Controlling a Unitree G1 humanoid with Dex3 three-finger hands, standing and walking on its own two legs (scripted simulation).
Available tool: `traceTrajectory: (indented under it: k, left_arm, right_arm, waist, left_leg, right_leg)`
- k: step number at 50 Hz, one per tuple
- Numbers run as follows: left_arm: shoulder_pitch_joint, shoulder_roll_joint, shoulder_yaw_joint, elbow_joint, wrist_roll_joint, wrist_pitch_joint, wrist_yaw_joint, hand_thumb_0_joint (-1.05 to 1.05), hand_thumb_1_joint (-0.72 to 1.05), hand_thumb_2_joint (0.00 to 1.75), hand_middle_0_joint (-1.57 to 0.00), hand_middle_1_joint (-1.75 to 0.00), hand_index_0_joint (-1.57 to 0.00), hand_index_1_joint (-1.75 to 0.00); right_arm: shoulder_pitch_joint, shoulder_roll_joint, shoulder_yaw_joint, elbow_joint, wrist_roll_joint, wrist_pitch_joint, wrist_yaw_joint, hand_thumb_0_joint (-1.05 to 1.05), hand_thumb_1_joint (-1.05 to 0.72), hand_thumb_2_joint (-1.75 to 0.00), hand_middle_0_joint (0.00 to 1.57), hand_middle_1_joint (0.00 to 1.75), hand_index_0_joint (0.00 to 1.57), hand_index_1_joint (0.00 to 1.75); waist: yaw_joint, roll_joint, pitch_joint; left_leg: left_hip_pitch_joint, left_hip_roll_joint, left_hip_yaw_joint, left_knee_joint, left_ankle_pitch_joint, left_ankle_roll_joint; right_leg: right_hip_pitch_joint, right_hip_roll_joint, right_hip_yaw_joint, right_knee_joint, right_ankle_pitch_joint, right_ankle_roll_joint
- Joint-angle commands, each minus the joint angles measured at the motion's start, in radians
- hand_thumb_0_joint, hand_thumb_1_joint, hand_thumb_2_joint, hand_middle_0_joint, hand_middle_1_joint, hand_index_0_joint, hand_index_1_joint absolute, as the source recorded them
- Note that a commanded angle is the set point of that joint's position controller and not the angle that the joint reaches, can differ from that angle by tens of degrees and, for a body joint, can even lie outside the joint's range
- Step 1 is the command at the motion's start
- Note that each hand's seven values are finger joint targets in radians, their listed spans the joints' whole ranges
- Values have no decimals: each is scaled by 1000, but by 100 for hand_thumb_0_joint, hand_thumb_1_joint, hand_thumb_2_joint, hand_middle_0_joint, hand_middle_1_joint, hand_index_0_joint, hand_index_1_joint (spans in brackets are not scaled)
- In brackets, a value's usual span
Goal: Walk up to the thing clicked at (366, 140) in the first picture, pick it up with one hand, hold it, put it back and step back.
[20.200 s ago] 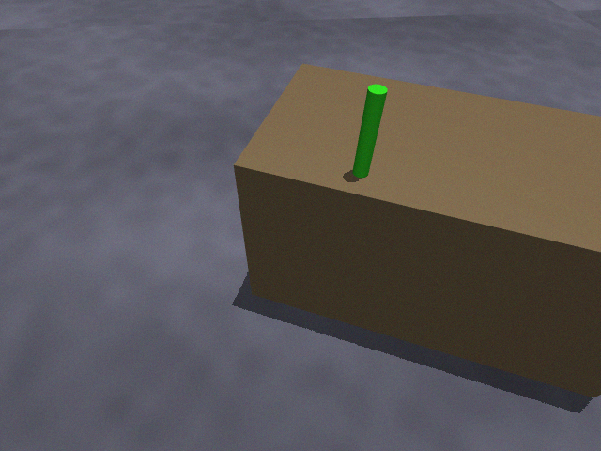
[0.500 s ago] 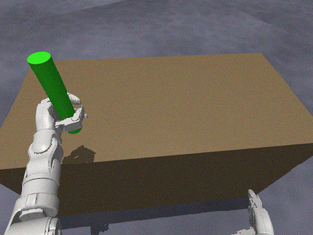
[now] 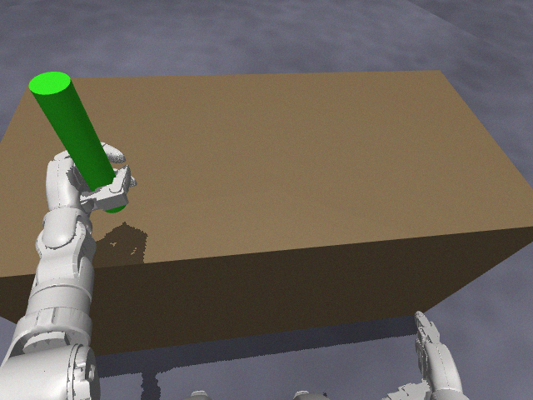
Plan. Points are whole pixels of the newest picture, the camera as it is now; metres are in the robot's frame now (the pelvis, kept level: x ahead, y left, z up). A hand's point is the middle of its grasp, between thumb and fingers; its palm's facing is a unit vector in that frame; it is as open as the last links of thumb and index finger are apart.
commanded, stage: lower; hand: left
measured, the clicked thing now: (89, 155) +0.42 +0.22 +0.14
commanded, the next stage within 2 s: loosen in 1.44 s
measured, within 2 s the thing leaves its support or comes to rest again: rests again in 1.22 s
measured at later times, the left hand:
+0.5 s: hand (120, 194) +0.44 +0.22 +0.03, palm faces +0.18 -0.98 +0.01, open 5.0 cm
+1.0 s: hand (127, 207) +0.44 +0.22 -0.01, palm faces +0.18 -0.98 +0.00, open 5.0 cm
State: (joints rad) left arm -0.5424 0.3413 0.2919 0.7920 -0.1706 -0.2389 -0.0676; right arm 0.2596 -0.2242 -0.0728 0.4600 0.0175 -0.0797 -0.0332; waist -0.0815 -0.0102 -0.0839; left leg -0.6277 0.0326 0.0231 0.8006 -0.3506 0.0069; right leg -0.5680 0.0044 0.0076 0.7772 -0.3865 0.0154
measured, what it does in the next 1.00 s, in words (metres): stands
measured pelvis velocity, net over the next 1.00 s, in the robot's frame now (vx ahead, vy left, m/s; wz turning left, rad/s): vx -0.01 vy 0.01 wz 0.00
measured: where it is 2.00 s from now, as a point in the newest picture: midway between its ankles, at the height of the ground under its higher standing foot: outside the picture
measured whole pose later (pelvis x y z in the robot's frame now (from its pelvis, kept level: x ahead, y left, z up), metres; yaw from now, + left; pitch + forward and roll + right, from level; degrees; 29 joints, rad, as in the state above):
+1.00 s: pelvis -0.01 +0.01 -0.04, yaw +0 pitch +19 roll -3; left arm -0.60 0.39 0.37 0.97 -0.11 -0.44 -0.07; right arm 0.39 -0.24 -0.05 0.08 -0.03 -0.01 0.04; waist -0.16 -0.02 -0.12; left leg -0.95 0.05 -0.01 1.08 -0.46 0.01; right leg -0.87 0.02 -0.02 1.03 -0.48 0.02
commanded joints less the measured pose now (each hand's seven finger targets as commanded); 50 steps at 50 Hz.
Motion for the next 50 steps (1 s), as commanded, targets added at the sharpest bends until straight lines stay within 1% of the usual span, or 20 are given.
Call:
traceTrajectory:
  k: [1,2,3,4,5,6,8,10,12,13,14,20,24,25,31,36,40,43,46,50]
  left_arm:
    - [-436,247,63,-176,0,-93,-2,0,60,132,-145,-148,-146,-149]
    - [-431,213,41,-143,4,-92,-3,0,60,132,-145,-149,-146,-148]
    - [-410,222,60,-107,5,-95,-2,0,59,131,-145,-148,-146,-148]
    - [-391,187,36,-71,9,-96,-6,0,60,130,-144,-146,-144,-146]
    - [-391,216,68,-74,6,-105,-4,0,59,130,-143,-147,-144,-146]
    - [-413,199,45,-86,8,-113,-9,0,62,129,-143,-146,-144,-145]
    - [-453,254,73,-134,15,-135,-7,0,62,128,-142,-145,-144,-144]
    - [-502,236,50,-173,18,-155,-12,0,61,127,-141,-144,-142,-143]
    - [-552,248,45,-211,8,-175,-21,0,61,125,-138,-141,-139,-141]
    - [-516,269,73,-151,2,-176,-18,0,59,125,-137,-140,-138,-140]
    - [-512,281,74,-149,4,-181,-22,0,59,124,-137,-140,-138,-139]
    - [-456,279,103,-90,23,-212,-3,0,60,125,-135,-139,-136,-139]
    - [-439,190,42,-44,24,-215,-28,0,59,124,-138,-139,-138,-139]
    - [-416,223,74,-48,23,-219,-30,0,59,124,-138,-139,-138,-139]
    - [-465,283,96,-95,31,-250,-25,0,58,124,-135,-138,-136,-138]
    - [-456,271,105,-91,32,-268,-15,0,57,123,-134,-136,-134,-136]
    - [-419,227,86,-47,40,-267,-20,0,56,124,-134,-137,-135,-137]
    - [-430,246,92,-35,54,-269,-15,0,55,126,-137,-139,-137,-139]
    - [-453,259,102,-39,56,-278,-10,0,54,127,-138,-140,-138,-140]
    - [-465,259,101,-66,54,-292,-4,0,57,127,-138,-140,-139,-140]
  right_arm:
    - [-50,-182,-90,-172,-1,-48,-11,0,53,-5,5,5,5,5]
    - [-28,-138,-49,-176,-1,-47,-3,0,53,-5,5,5,5,5]
    - [-27,-150,-64,-176,-3,-44,-3,0,53,-5,5,5,5,5]
    - [10,-148,-70,-145,-5,-39,1,0,53,-5,5,5,5,5]
    - [-18,-153,-72,-191,-5,-43,2,0,54,-5,5,5,5,5]
    - [-11,-145,-65,-174,-6,-42,5,0,54,-5,5,5,5,5]
    - [-31,-178,-84,-261,-10,-47,5,0,54,-5,5,5,5,5]
    - [-40,-136,-39,-324,-10,-50,11,0,54,-5,5,5,5,5]
    - [4,-141,-50,-299,-10,-43,8,0,53,-5,5,5,5,5]
    - [0,-176,-74,-309,-12,-42,4,0,52,-6,5,5,5,5]
    - [10,-156,-54,-300,-12,-40,6,0,52,-6,5,5,5,5]
    - [33,-169,-71,-347,-23,-33,16,0,53,-5,5,5,5,5]
    - [83,-144,-54,-364,-25,-28,32,0,52,-5,5,5,5,5]
    - [75,-138,-37,-407,-26,-30,34,0,53,-5,5,5,5,5]
    - [97,-154,-47,-457,-33,-17,42,0,53,-5,5,5,5,5]
    - [121,-185,-80,-517,-34,-8,41,0,52,-6,5,5,5,5]
    - [160,-150,-49,-499,-37,1,52,0,52,-6,5,5,5,5]
    - [138,-147,-40,-539,-39,6,57,0,53,-5,5,5,5,5]
    - [132,-173,-77,-538,-42,13,56,0,52,-5,5,5,5,5]
    - [115,-167,-63,-603,-41,12,57,0,53,-5,5,5,5,5]
  waist:
    - [-5,68,-346]
    - [-9,70,-339]
    - [-13,56,-316]
    - [-20,52,-281]
    - [-18,28,-290]
    - [-20,48,-300]
    - [-24,73,-372]
    - [-21,78,-446]
    - [-28,102,-501]
    - [-38,70,-494]
    - [-27,80,-485]
    - [-35,124,-408]
    - [-61,136,-412]
    - [-52,118,-444]
    - [-48,137,-491]
    - [-73,123,-474]
    - [-77,143,-462]
    - [-66,131,-457]
    - [-71,136,-466]
    - [-74,134,-508]
  left_leg:
    - [264,3,-35,-66,245,12]
    - [247,2,-34,-63,226,13]
    - [213,2,-35,-53,219,14]
    - [182,0,-32,-51,173,16]
    - [156,-4,-29,-43,153,20]
    - [151,-5,-27,-37,133,19]
    - [183,-2,-32,-25,152,15]
    - [217,2,-37,-3,207,14]
    - [238,0,-39,15,239,15]
    - [217,2,-41,30,248,18]
    - [197,-2,-38,35,231,19]
    - [144,1,-44,49,191,8]
    - [156,11,-53,72,235,5]
    - [149,10,-52,82,259,8]
    - [137,8,-55,118,299,7]
    - [113,9,-58,124,247,8]
    - [109,10,-59,142,264,7]
    - [61,5,-56,148,232,9]
    - [33,3,-56,156,204,10]
    - [60,8,-64,161,213,7]
  right_leg:
    - [1,16,-30,-79,244,-29]
    - [-12,15,-30,-78,229,-30]
    - [-31,16,-31,-71,229,-28]
    - [-55,15,-29,-69,196,-30]
    - [-52,15,-26,-69,190,-26]
    - [-63,14,-24,-60,174,-28]
    - [-56,15,-26,-43,185,-29]
    - [-45,18,-31,-24,221,-29]
    - [-35,18,-28,-12,247,-29]
    - [-44,18,-28,-4,258,-26]
    - [-44,16,-24,-3,252,-25]
    - [-116,20,-32,27,196,-35]
    - [-176,28,-42,50,204,-38]
    - [-147,27,-43,56,229,-36]
    - [-138,25,-40,90,263,-32]
    - [-157,27,-38,104,231,-33]
    - [-202,27,-40,117,231,-33]
    - [-191,27,-38,125,215,-33]
    - [-193,26,-33,133,205,-34]
    - [-193,31,-41,148,198,-35]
